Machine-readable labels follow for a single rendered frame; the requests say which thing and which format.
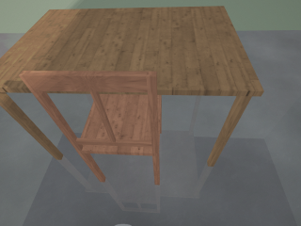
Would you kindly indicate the chair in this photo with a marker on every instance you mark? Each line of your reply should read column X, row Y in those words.
column 124, row 124

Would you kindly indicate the table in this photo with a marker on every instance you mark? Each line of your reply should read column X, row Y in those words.
column 195, row 51

